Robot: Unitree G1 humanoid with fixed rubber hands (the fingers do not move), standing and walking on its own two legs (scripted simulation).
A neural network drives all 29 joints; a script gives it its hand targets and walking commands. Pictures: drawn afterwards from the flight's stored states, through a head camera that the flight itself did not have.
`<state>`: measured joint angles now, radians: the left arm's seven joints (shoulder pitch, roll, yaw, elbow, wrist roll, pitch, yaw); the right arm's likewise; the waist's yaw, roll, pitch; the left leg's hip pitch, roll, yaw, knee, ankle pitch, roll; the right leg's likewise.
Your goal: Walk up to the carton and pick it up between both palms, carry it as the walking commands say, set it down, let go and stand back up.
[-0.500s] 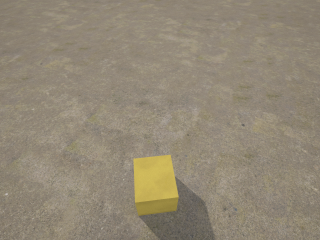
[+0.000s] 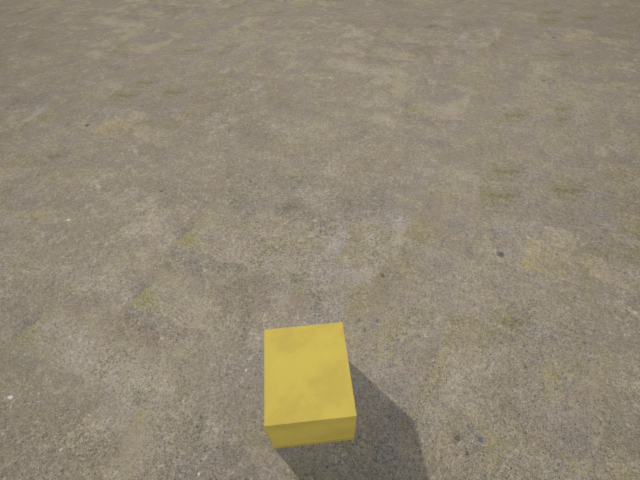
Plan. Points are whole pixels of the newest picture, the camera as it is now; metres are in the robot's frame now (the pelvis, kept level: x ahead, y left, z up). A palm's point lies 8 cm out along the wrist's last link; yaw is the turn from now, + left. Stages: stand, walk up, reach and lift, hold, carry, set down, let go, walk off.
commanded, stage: walk up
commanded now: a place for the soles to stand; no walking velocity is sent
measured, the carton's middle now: (308, 384) +0.50 +0.06 -0.65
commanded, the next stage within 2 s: none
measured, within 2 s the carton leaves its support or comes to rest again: neither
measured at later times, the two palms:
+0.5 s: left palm out of the picture +0.10 +0.22 -0.13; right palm out of the picture +0.11 -0.28 -0.12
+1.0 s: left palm out of the picture +0.04 +0.25 -0.12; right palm out of the picture +0.11 -0.24 -0.12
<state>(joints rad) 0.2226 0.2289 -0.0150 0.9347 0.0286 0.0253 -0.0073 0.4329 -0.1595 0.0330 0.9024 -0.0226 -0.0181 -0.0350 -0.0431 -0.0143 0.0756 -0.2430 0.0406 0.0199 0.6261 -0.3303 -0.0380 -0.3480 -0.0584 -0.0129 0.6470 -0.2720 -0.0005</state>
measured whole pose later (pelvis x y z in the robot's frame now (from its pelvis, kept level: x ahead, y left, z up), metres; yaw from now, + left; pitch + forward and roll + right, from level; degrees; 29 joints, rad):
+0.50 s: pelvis +0.04 -0.03 +0.01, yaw +7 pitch +0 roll +0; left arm 0.13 0.23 -0.04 0.98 0.01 0.04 0.00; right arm 0.26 -0.26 0.01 0.93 -0.01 -0.01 -0.01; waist -0.01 0.00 0.06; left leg -0.24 0.07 -0.07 0.56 -0.33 -0.08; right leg -0.29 -0.07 -0.15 0.59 -0.30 -0.01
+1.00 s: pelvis +0.02 -0.01 +0.01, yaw +9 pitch -1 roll +0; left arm 0.18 0.26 -0.05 1.01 0.01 0.04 0.00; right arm 0.25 -0.23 0.02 0.94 0.00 0.00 -0.01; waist 0.00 0.01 0.04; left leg -0.26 0.02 -0.08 0.57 -0.30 -0.05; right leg -0.27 -0.11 -0.17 0.56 -0.26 0.03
